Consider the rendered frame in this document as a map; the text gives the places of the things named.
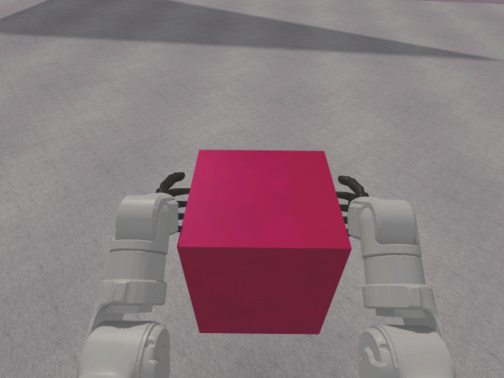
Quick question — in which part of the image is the left robot hand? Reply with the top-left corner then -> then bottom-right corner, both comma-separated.
156,172 -> 190,232

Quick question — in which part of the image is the right robot hand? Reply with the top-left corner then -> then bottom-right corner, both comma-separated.
336,176 -> 369,236

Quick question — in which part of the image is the right robot upper arm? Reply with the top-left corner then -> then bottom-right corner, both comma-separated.
358,324 -> 455,378

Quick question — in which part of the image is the robot right forearm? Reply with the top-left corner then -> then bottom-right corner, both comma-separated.
347,197 -> 456,378

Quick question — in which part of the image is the carton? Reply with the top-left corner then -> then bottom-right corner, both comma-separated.
177,150 -> 352,334

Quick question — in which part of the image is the left robot upper arm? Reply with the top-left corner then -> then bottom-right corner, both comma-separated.
78,321 -> 170,378

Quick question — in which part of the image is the robot left forearm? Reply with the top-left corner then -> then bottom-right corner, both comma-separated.
77,193 -> 179,378

